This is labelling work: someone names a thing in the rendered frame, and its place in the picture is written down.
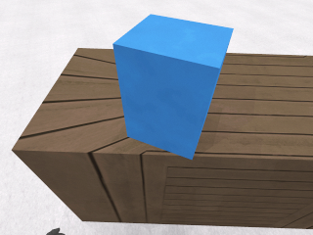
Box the pedestal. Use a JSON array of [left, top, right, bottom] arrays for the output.
[[12, 48, 313, 229]]

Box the carton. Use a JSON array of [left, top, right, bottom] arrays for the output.
[[112, 14, 234, 160]]

